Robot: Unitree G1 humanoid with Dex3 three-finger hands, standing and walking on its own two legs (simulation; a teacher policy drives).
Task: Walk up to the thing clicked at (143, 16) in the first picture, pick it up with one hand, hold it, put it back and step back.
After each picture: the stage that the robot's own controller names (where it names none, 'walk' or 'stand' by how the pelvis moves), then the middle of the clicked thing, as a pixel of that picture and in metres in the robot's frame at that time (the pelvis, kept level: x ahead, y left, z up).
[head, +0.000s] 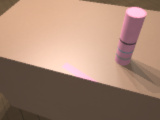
stand; (128, 39) +0.53 -0.17 +0.06
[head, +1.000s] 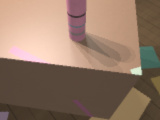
walk; (76, 11) +0.56 +0.06 +0.10
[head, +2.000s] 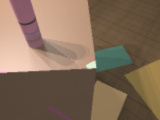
stand; (27, 19) +0.57 +0.24 +0.11
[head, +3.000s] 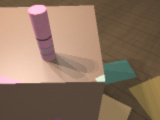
walk; (43, 35) +0.57 +0.20 +0.07
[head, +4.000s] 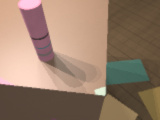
stand; (39, 33) +0.50 +0.19 +0.09
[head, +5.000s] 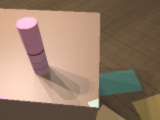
stand; (35, 49) +0.48 +0.21 +0.06
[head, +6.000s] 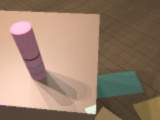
stand; (31, 54) +0.46 +0.22 +0.06
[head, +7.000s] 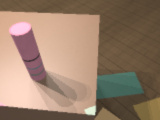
stand; (30, 55) +0.46 +0.22 +0.06
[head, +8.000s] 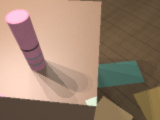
rise first; (29, 44) +0.47 +0.22 +0.07
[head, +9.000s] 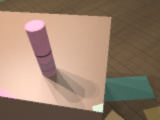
rise first; (42, 51) +0.47 +0.21 +0.06
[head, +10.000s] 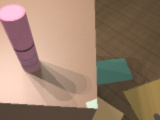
go down; (23, 44) +0.46 +0.19 +0.08
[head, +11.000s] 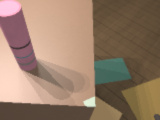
go down; (19, 41) +0.47 +0.20 +0.09
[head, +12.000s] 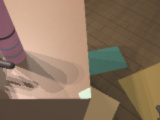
close in; (2, 31) +0.47 +0.22 +0.13
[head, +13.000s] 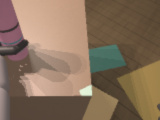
lift; (6, 24) +0.49 +0.20 +0.13
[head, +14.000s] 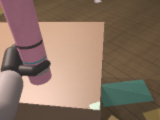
lift; (29, 42) +0.34 +0.16 +0.25
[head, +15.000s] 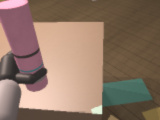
hold; (26, 51) +0.33 +0.17 +0.23
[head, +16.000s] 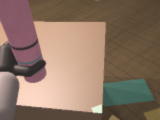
hold; (24, 42) +0.33 +0.17 +0.26
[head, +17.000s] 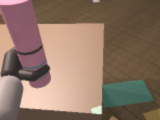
hold; (29, 47) +0.33 +0.16 +0.24
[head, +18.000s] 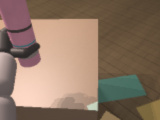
crouch; (19, 27) +0.41 +0.19 +0.25
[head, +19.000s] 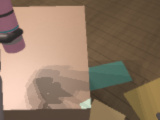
lower; (1, 12) +0.50 +0.21 +0.22
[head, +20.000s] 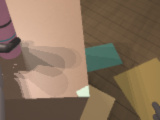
lower; out of the picture +0.50 +0.21 +0.13
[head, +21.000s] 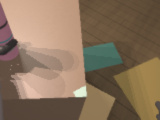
lower; out of the picture +0.49 +0.22 +0.13
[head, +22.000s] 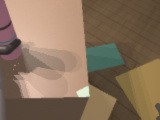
lower; out of the picture +0.49 +0.21 +0.13
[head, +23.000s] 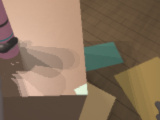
lower; out of the picture +0.50 +0.22 +0.13
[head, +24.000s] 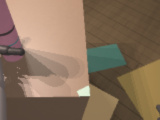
withdraw; (2, 27) +0.48 +0.21 +0.13
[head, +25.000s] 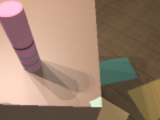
sink last; (23, 42) +0.45 +0.20 +0.11
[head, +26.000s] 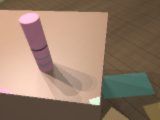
stand; (38, 45) +0.49 +0.22 +0.09
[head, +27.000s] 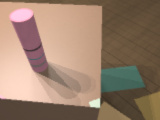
stand; (32, 44) +0.47 +0.21 +0.09
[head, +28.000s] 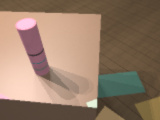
stand; (35, 50) +0.49 +0.22 +0.06
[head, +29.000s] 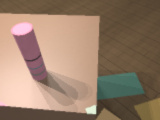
stand; (32, 54) +0.46 +0.22 +0.06
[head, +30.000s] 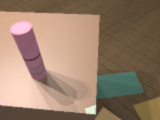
stand; (31, 54) +0.46 +0.22 +0.06
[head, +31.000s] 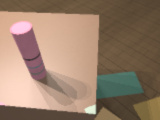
stand; (31, 54) +0.46 +0.22 +0.06
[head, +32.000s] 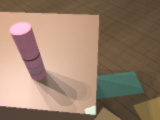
stand; (30, 54) +0.46 +0.23 +0.06
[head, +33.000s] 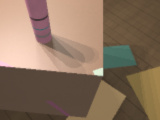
walk; (38, 14) +0.57 +0.18 +0.08
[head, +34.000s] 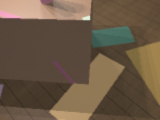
walk; out of the picture +0.88 +0.26 +0.09
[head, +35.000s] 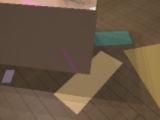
stand; out of the picture +1.15 +0.18 +0.08
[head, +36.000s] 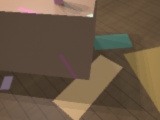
stand; out of the picture +1.09 +0.19 +0.06
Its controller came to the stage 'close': yes
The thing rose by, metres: 0.21
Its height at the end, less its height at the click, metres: +0.00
